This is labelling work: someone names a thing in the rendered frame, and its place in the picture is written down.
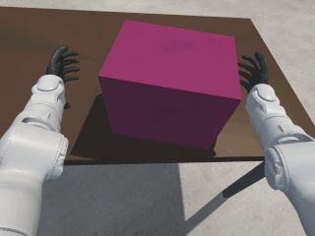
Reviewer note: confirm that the robot right upper arm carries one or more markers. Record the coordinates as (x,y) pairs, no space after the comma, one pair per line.
(290,168)

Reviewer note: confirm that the robot left upper arm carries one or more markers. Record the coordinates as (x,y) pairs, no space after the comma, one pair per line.
(33,156)

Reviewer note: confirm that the robot left hand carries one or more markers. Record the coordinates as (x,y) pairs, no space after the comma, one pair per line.
(57,63)

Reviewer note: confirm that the left robot forearm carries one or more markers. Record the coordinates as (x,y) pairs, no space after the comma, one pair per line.
(45,109)

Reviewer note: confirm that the table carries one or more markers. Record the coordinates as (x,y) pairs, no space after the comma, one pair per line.
(29,37)

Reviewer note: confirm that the right robot forearm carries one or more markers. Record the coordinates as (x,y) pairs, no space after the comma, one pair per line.
(270,121)

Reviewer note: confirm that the carton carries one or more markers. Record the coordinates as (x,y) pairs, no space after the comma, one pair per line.
(171,85)

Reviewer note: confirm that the robot right hand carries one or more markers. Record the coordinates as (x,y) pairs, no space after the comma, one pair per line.
(259,72)

